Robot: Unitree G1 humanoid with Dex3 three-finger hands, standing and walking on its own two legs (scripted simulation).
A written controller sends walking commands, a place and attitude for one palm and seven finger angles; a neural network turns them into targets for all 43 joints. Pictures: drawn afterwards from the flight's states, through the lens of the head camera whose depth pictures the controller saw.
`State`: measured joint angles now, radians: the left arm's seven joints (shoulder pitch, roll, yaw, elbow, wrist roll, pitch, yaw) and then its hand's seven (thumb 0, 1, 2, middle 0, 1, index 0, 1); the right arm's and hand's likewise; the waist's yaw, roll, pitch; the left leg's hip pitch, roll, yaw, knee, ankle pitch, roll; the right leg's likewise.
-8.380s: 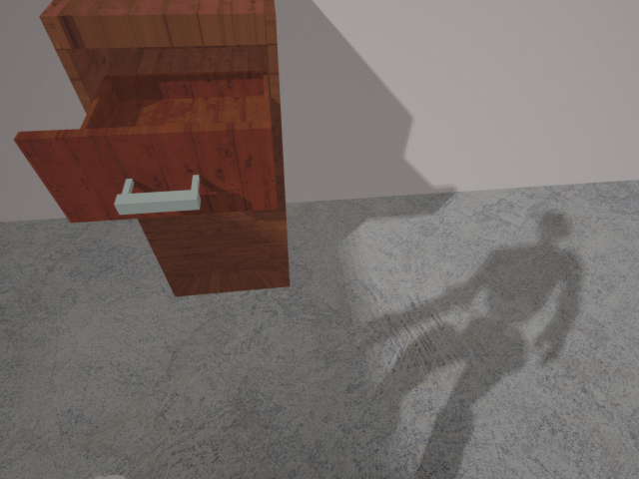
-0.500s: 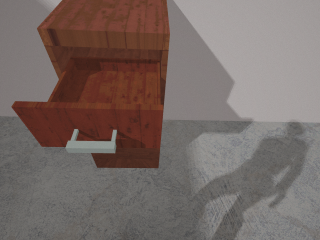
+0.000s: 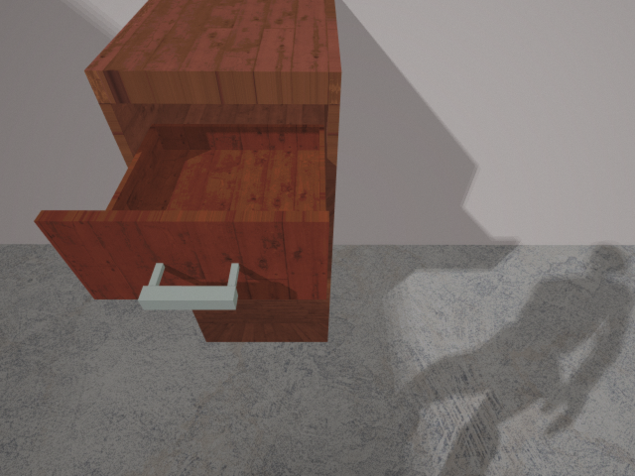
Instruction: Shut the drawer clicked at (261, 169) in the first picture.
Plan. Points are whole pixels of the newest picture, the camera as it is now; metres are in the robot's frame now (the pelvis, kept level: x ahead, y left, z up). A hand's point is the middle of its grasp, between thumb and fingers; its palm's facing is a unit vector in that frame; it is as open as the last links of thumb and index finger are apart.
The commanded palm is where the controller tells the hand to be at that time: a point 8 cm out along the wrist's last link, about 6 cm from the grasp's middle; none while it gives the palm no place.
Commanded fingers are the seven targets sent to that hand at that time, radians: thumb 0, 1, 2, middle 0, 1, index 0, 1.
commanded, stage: look again from close up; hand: left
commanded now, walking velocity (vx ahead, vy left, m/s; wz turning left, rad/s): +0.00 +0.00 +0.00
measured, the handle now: (193, 284) +0.35 +0.20 +0.04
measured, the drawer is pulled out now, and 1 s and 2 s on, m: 0.29 0.29 0.29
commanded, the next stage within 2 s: raise the hand and make a fist in 0.26 s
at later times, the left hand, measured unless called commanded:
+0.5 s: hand (187, 459) +0.16 +0.17 -0.06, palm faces +0.24 -0.96 -0.17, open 7.2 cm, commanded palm +0.11 +0.21 -0.04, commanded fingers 0.00 0.90 0.90 -0.36 -0.47 -0.36 -0.47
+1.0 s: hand (200, 438) +0.16 +0.14 +0.02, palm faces +0.05 -0.99 -0.09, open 4.8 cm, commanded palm +0.12 +0.21 +0.03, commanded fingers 0.00 0.90 0.90 -0.86 -1.01 -0.86 -1.01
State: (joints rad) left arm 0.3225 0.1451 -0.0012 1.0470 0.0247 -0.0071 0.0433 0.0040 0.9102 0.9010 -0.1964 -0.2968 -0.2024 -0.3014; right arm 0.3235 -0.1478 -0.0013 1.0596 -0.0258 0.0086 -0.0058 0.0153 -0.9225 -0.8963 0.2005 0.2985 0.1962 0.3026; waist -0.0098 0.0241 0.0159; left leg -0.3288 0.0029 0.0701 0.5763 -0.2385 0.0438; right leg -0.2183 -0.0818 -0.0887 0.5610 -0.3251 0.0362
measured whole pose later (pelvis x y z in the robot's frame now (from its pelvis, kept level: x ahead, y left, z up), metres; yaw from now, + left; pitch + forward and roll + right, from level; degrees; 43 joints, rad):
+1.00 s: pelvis -0.01 -0.06 -0.06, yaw +2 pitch +9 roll -2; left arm 0.51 0.24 0.21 -0.10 -0.30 -0.38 -0.33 0.02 0.90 0.90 -0.67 -0.81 -0.67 -0.81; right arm 0.19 -0.19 0.01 0.58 0.04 -0.22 -0.08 0.01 -0.90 -0.90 0.20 0.30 0.20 0.30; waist 0.04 0.04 -0.12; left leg -0.77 0.08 -0.05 1.03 -0.41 -0.04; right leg -0.63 -0.01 -0.16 1.02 -0.54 -0.05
